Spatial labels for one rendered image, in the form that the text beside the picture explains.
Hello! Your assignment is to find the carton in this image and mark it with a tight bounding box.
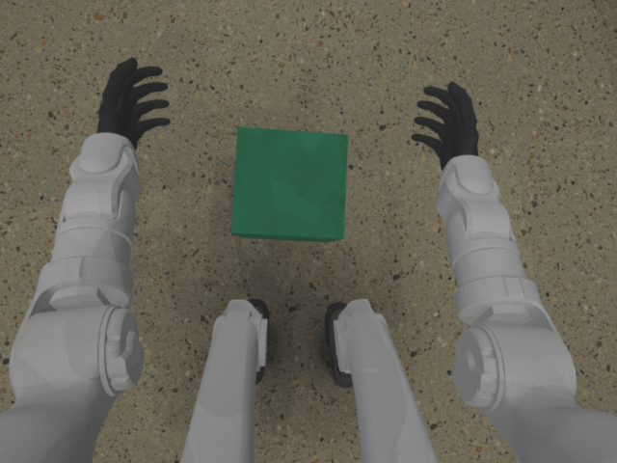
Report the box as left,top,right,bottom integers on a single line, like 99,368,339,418
231,126,348,242

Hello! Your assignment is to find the left robot forearm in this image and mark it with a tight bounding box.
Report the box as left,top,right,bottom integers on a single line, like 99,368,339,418
9,132,142,397

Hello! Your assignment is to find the robot right foot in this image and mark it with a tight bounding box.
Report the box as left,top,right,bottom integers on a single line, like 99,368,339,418
325,302,353,388

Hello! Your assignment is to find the right robot forearm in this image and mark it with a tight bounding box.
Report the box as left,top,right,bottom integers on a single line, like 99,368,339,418
436,155,577,395

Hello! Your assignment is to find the robot left upper arm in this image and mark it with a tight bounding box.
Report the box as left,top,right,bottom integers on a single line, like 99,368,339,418
0,305,145,463

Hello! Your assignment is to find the left robot hand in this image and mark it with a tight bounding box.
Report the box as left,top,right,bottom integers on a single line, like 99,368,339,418
96,58,171,151

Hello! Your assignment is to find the robot right upper arm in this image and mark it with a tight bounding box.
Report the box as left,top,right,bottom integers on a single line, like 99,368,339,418
453,323,617,463

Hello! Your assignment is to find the robot foot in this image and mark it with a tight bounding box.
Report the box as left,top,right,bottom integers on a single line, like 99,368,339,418
325,302,353,388
248,299,269,385

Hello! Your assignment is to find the robot left foot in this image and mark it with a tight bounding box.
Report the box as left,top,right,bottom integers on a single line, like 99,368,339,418
248,299,269,385

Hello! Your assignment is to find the right robot hand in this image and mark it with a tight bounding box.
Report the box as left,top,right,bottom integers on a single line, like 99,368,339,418
412,82,479,170

